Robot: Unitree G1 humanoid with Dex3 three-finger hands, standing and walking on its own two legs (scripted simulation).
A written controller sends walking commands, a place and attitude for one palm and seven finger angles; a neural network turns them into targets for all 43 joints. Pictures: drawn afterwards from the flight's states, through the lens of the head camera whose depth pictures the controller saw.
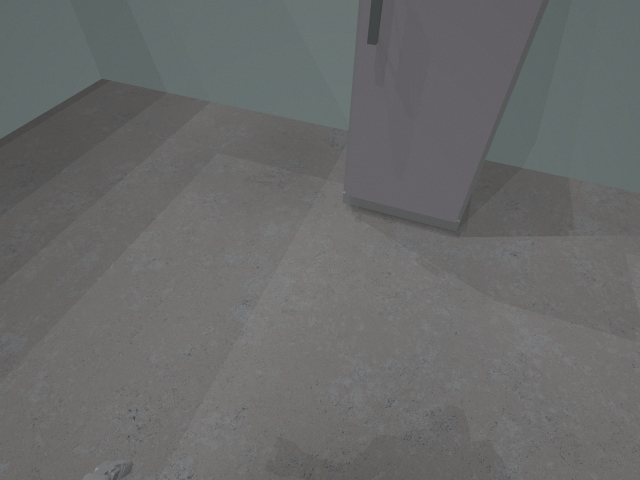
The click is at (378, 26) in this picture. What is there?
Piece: fridge door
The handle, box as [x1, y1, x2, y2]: [367, 0, 382, 44]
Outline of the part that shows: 382,0 371,0 367,43 375,44 377,42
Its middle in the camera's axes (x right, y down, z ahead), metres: +0.17 -0.71 +1.13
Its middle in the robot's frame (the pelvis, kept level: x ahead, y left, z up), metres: +1.34 -0.10 +0.13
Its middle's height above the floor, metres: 0.90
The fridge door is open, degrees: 0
